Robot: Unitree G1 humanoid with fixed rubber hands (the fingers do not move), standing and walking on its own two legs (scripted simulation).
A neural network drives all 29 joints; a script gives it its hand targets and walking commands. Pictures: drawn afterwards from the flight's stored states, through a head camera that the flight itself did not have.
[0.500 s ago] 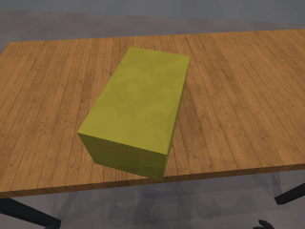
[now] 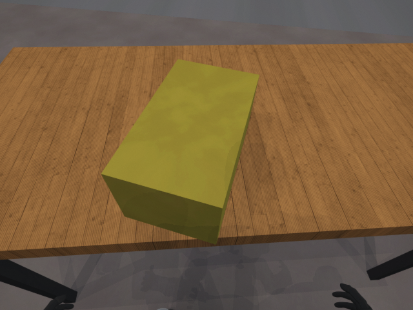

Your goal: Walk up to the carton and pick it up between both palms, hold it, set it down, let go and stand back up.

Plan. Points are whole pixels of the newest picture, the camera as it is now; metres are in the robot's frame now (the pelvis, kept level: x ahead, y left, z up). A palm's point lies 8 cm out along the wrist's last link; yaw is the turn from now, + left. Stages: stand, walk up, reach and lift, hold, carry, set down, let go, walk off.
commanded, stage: walk up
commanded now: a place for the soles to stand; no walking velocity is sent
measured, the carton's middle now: (195, 142) +0.42 +0.03 +0.08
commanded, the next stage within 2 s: stand in 1.00 s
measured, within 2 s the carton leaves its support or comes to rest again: neither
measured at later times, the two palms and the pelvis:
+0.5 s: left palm out of the picture +0.06 +0.25 -0.10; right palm out of the picture +0.08 -0.35 -0.11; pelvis -0.03 -0.05 +0.00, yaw +2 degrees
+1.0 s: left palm out of the picture +0.06 +0.26 -0.10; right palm out of the picture +0.05 -0.34 -0.10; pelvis -0.02 -0.04 +0.02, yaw +1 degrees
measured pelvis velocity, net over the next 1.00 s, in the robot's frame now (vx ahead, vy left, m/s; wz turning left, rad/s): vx -0.02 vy -0.04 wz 0.01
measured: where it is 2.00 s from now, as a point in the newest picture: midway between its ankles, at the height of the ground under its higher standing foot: outside the picture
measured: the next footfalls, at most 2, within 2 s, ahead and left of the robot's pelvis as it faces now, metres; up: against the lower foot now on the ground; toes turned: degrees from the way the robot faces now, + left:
left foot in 0.38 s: +0.00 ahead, +0.09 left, +0.00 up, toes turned +3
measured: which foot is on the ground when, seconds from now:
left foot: down 0.00-0.10, up 0.12-0.36, down 0.38-1.00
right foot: down 0.00-1.00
